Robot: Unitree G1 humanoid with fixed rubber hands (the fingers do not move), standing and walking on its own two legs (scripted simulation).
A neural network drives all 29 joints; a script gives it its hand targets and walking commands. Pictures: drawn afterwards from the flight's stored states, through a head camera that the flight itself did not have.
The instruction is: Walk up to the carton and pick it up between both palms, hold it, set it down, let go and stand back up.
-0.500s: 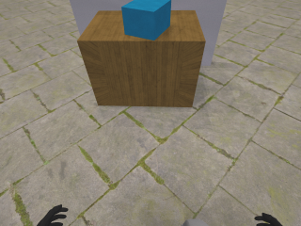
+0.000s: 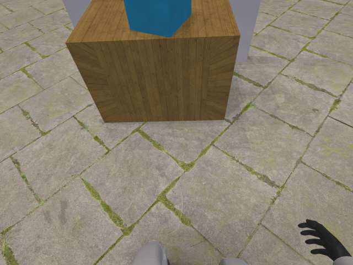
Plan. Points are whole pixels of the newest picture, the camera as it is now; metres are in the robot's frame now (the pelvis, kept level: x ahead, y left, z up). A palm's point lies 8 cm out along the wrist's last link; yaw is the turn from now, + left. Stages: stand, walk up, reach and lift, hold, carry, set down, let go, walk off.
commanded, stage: walk up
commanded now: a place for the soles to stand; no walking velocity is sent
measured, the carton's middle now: (159, 4) +1.32 +0.11 +0.00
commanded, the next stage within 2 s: none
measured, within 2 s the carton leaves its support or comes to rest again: neither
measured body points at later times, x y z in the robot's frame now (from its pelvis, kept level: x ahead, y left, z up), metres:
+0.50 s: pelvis +0.14 +0.02 -0.01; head +0.15 +0.02 +0.44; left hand +0.24 +0.34 -0.08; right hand +0.25 -0.29 -0.09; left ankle +0.14 +0.13 -0.68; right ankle +0.17 -0.10 -0.71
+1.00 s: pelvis +0.28 +0.05 +0.00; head +0.28 +0.05 +0.45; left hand +0.43 +0.36 -0.06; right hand +0.36 -0.26 -0.08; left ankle +0.25 +0.15 -0.71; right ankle +0.34 -0.08 -0.69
